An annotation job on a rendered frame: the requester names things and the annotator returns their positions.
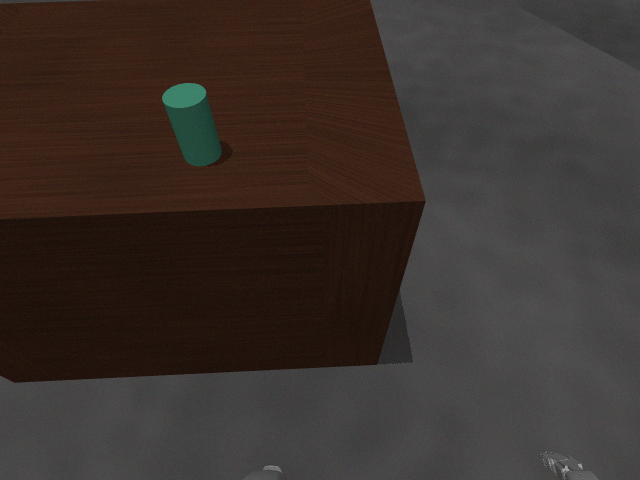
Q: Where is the right robot hand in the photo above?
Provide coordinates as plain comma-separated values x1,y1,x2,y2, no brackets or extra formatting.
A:
539,451,599,480

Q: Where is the can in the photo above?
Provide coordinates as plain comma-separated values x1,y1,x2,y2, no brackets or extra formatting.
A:
162,83,222,166

